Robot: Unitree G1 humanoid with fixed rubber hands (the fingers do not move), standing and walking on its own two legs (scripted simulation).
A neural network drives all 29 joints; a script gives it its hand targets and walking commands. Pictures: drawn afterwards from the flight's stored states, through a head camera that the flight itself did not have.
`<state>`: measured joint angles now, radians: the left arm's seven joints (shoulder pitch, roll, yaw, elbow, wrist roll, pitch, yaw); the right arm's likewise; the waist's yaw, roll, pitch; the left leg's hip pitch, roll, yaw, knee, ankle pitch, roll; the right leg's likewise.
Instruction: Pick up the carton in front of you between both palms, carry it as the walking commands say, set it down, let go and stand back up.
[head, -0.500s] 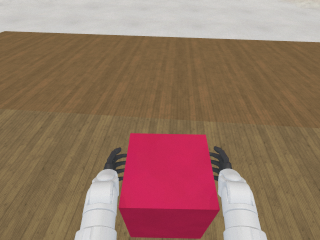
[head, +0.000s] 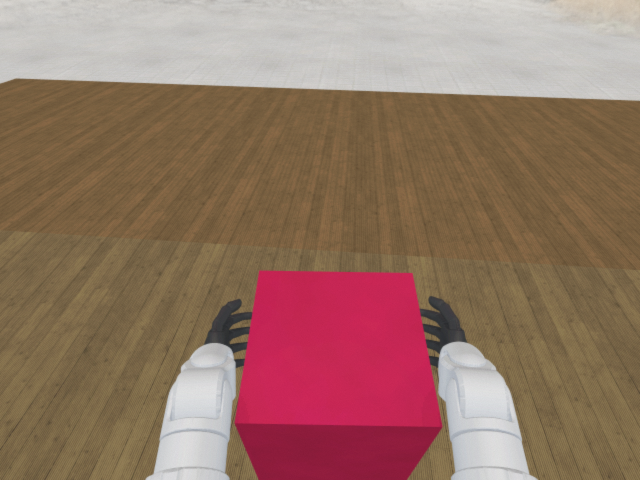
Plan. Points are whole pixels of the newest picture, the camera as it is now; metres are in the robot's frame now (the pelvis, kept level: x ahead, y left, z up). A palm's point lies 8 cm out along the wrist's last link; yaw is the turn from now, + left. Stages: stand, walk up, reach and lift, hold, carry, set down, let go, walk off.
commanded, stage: hold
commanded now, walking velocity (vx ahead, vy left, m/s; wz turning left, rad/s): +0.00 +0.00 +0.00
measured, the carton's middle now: (333, 382) +0.29 +0.00 -0.03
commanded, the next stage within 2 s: carry in 1.24 s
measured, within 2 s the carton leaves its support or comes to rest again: neither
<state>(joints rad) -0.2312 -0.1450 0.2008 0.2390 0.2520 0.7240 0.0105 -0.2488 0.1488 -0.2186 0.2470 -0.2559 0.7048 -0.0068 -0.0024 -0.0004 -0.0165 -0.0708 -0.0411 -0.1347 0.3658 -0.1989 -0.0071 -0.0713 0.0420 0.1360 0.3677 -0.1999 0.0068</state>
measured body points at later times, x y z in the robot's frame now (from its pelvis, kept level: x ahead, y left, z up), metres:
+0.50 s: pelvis -0.01 +0.00 +0.00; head -0.06 +0.00 +0.45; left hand +0.29 +0.15 +0.04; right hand +0.29 -0.15 +0.05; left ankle +0.01 +0.13 -0.75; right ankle +0.01 -0.13 -0.75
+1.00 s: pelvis +0.00 +0.00 +0.00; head -0.05 +0.00 +0.45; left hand +0.29 +0.15 +0.04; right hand +0.30 -0.15 +0.04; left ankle +0.01 +0.13 -0.75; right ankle +0.01 -0.13 -0.75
